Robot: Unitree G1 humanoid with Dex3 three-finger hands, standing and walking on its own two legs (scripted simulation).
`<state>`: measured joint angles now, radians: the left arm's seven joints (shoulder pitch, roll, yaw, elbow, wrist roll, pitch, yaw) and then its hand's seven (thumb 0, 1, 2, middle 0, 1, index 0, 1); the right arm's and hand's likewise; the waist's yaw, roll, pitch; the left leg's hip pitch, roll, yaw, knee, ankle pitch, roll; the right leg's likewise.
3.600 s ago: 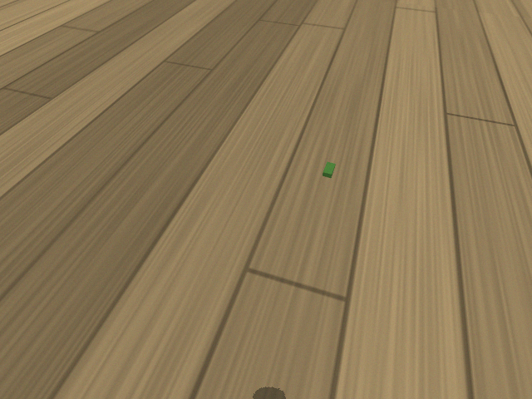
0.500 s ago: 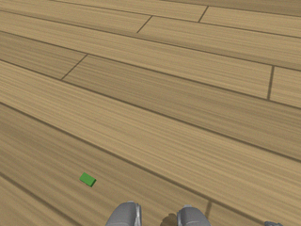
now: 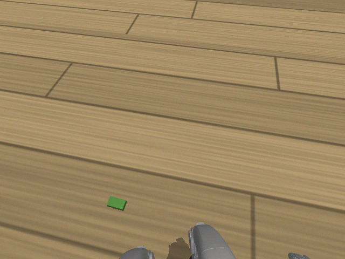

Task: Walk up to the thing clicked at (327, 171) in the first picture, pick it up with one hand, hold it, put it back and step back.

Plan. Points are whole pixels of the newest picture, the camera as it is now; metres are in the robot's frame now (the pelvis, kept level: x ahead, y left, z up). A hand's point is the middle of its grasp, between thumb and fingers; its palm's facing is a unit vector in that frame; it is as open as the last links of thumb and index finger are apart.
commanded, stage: walk up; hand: left
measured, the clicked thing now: (116, 203) +0.47 +0.28 -0.72
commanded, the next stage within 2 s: none
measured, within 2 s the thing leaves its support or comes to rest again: neither
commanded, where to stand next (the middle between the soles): +0.01 +0.16 m, yaw -18 degrees
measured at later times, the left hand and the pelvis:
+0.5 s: hand out of the picture +0.04 +0.52 -0.13, palm faces -0.15 -0.80 -0.58, open 7.4 cm; pelvis -0.11 +0.22 -0.02, yaw -11 degrees
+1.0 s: hand out of the picture +0.09 +0.39 -0.12, palm faces -0.37 -0.84 -0.39, open 7.4 cm; pelvis -0.09 +0.17 +0.02, yaw -20 degrees
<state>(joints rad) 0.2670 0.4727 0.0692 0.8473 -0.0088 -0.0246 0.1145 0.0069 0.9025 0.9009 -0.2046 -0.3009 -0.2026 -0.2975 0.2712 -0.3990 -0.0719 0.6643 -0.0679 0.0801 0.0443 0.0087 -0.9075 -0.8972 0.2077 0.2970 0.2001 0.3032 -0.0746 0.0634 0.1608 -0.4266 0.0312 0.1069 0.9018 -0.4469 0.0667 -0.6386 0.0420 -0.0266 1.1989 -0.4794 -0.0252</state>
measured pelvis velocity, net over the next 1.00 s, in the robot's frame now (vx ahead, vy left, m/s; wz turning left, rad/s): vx -0.09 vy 0.17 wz -0.35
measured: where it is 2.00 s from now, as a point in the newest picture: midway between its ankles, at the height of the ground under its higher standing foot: outside the picture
